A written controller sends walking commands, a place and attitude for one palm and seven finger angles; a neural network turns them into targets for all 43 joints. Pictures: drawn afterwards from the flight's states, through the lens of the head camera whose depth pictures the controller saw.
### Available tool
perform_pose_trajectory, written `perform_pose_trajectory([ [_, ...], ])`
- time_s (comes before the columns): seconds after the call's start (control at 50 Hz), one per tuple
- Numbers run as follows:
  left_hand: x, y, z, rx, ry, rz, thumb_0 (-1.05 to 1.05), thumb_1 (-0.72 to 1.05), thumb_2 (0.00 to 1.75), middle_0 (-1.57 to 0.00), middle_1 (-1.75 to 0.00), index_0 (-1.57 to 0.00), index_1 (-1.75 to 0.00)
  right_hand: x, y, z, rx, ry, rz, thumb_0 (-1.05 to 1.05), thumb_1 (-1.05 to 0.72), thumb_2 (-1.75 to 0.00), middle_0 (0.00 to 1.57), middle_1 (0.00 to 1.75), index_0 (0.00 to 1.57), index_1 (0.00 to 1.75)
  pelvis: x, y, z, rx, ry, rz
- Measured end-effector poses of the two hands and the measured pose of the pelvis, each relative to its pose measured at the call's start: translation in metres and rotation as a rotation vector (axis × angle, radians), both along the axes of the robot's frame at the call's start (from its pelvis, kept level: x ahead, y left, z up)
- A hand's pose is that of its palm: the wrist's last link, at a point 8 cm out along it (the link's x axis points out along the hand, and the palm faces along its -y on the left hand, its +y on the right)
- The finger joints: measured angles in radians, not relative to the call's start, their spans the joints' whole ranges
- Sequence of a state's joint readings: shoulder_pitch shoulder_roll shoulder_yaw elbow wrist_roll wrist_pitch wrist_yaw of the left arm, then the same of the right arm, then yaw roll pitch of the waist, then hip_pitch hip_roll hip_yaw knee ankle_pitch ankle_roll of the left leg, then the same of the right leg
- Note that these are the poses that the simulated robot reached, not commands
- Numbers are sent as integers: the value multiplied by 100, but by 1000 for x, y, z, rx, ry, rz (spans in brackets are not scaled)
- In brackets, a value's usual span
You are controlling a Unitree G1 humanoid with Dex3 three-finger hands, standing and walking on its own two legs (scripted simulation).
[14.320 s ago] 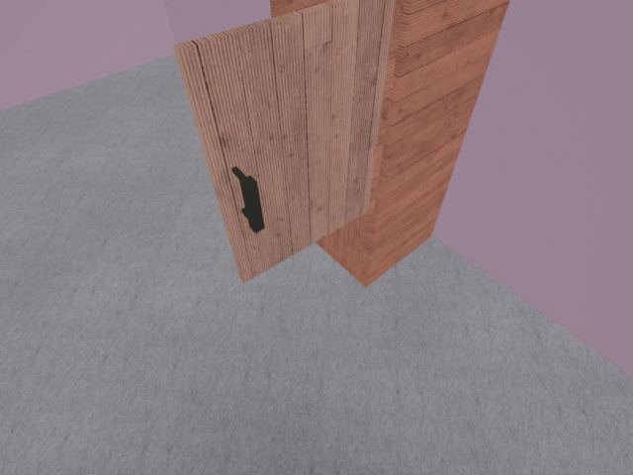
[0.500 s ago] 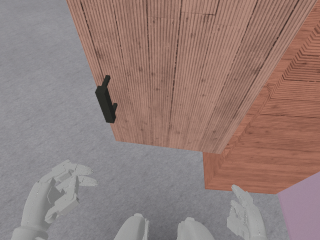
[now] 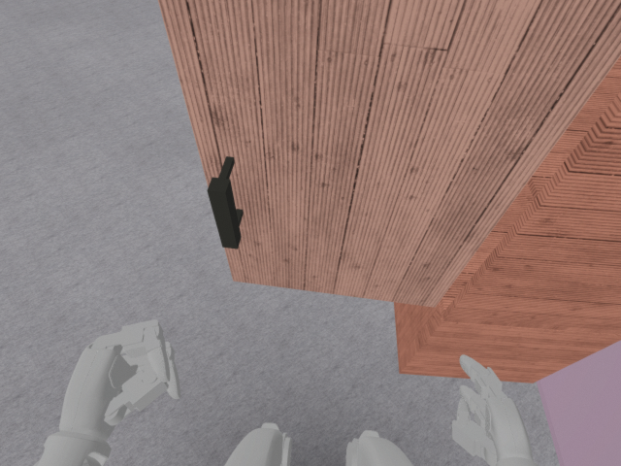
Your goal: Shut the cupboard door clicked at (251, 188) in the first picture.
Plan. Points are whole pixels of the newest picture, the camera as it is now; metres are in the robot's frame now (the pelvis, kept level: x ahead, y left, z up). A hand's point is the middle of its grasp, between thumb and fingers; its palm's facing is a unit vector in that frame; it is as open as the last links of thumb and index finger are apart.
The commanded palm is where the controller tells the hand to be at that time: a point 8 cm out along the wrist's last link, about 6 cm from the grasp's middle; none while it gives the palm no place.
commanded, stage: raise the hand and make a fist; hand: left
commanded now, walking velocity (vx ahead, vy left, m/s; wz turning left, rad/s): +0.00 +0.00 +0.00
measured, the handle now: (230, 204) +0.45 +0.15 +0.05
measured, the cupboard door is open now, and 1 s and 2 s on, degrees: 86 86 86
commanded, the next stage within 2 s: bring the fist close to the handle in 0.64 s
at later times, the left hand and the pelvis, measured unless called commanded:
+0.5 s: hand (158, 358) +0.23 +0.19 +0.05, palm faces -0.05 -1.00 -0.03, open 3.1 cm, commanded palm +0.21 +0.25 +0.05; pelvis +0.01 +0.01 +0.01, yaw +0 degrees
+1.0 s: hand (187, 342) +0.25 +0.16 +0.05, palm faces -0.07 -1.00 -0.04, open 3.1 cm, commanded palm +0.24 +0.22 +0.05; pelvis +0.01 -0.01 +0.00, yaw +0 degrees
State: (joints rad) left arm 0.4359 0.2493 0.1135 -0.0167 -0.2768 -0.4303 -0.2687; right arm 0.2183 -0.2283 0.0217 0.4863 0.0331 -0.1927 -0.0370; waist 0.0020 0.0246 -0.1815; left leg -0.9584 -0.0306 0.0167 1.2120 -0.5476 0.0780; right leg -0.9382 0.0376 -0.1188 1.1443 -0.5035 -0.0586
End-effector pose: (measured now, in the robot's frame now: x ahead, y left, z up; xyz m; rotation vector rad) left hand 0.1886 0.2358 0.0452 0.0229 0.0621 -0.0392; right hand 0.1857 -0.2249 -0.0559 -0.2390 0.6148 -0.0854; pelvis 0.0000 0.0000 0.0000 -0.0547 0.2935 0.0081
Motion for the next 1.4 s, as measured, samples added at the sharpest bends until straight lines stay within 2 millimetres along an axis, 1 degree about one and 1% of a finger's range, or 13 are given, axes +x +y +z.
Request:
perform_pose_trajectory([
  [0.14, 9, 7, 4, 6, -14, 0, 2, 90, 90, -127, -147, -126, -146, 3, 9, 2, 3, 9, 25, 1, -90, -89, 21, 30, 20, 30, 4, 5, 2, -7, 1, 4],
  [0.34, 22, 12, 7, 10, -7, -8, 2, 90, 90, -130, -150, -129, -149, -6, 3, -1, -6, 53, -1, 1, -90, -89, 21, 30, 20, 30, 7, 7, 5, -6, 4, 2],
  [0.52, 21, 8, 5, 13, 1, -5, 2, 90, 90, -130, -150, -129, -149, -11, -5, -2, -10, 64, -19, 1, -90, -89, 21, 30, 20, 30, 7, 5, 6, 0, 7, -2],
  [0.76, 19, 0, 6, 19, 0, -5, 2, 90, 90, -130, -150, -129, -149, -5, -8, -3, 4, 48, -11, 1, -90, -89, 21, 30, 20, 30, 7, -2, 4, 5, 8, 0],
  [0.84, 21, -5, 7, 20, -15, -7, 2, 90, 90, -130, -150, -129, -149, -2, -9, -4, 6, 41, -4, 1, -90, -89, 21, 30, 20, 30, 7, -5, 3, 6, 9, 3],
  [0.98, 39, -16, 5, 17, -32, -26, 2, 90, 90, -131, -150, -130, -149, -4, -14, -9, 8, 51, 0, 1, -90, -89, 21, 30, 20, 30, 5, -9, 0, 10, 12, 4],
  [1.14, 62, -27, 9, 19, -35, -29, 2, 90, 90, -130, -150, -130, -149, -14, -21, -12, 19, 89, -23, 1, -90, -89, 21, 30, 20, 30, 6, -14, 3, 20, 10, -3],
  [1.4, 95, -34, 5, 17, -42, -23, 2, 90, 90, -130, -150, -130, -149, -29, -34, -20, 10, 169, -57, 1, -90, -89, 20, 30, 20, 30, 7, -17, 5, 30, 18, -10],
])
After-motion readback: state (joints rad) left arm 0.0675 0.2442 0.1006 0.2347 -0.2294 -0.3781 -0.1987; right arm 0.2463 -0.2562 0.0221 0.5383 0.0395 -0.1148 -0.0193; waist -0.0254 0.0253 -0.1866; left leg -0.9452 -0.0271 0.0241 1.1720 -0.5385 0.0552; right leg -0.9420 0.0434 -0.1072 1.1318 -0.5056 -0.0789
